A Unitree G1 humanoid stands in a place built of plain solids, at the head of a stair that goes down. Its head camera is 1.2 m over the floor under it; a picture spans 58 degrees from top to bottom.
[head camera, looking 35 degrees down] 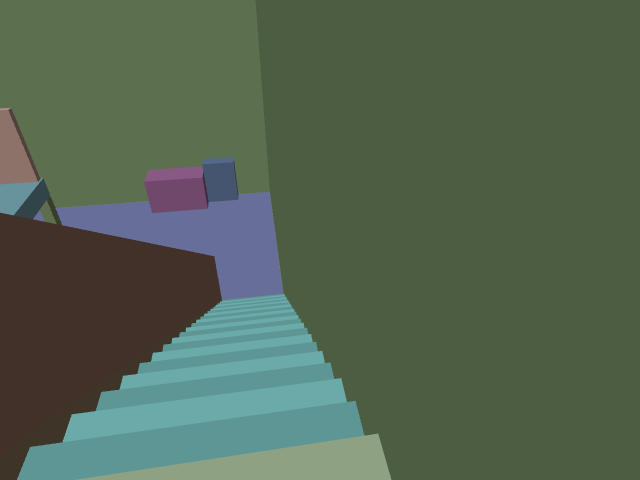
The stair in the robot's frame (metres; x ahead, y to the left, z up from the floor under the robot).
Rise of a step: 0.20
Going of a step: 0.25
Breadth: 1.12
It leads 9 degrees to the left of straight ahead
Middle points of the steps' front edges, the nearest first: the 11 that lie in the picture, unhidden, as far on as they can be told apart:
0.63 0.38 0.00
0.88 0.42 -0.20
1.13 0.46 -0.39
1.37 0.50 -0.59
1.62 0.54 -0.79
1.87 0.58 -0.98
2.12 0.62 -1.18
2.37 0.66 -1.38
2.61 0.70 -1.58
2.86 0.74 -1.77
3.11 0.78 -1.97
